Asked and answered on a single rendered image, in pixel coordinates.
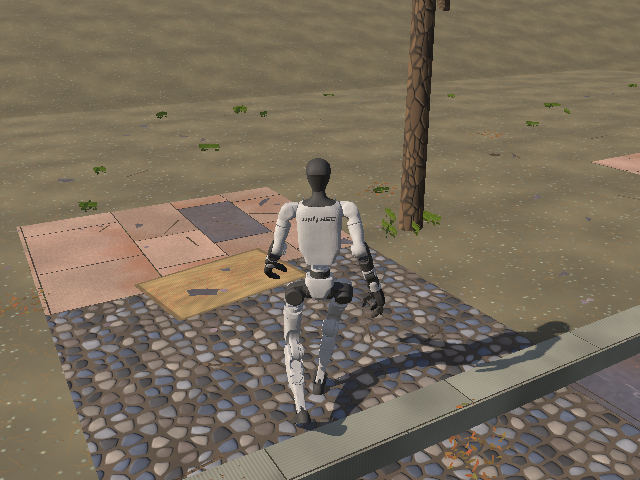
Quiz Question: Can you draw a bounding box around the robot right hand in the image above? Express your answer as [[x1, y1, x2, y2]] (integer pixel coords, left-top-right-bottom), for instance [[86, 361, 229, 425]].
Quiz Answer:
[[362, 289, 385, 318]]

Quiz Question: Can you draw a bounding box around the robot right forearm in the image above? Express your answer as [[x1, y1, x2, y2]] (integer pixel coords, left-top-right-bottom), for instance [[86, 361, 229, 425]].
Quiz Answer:
[[358, 242, 381, 292]]

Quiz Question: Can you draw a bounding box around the right robot upper arm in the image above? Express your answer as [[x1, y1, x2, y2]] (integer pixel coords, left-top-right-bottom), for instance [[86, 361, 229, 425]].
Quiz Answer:
[[340, 201, 367, 258]]

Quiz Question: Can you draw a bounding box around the left robot foot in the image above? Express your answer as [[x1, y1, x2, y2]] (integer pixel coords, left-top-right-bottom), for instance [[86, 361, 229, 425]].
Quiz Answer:
[[291, 408, 311, 424]]

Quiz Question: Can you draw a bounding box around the robot left hand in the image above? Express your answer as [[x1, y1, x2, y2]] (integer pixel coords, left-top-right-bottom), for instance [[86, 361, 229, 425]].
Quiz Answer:
[[264, 263, 287, 279]]

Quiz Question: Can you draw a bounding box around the right robot thigh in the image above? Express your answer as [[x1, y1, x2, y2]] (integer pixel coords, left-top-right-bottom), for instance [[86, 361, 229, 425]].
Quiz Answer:
[[321, 278, 353, 337]]

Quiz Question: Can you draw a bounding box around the robot left forearm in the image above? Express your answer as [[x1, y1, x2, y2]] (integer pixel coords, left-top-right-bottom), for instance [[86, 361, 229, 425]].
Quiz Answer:
[[265, 240, 281, 268]]

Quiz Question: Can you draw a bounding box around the left robot upper arm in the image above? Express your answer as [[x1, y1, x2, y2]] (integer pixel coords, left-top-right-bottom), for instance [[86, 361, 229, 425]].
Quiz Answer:
[[271, 202, 298, 256]]

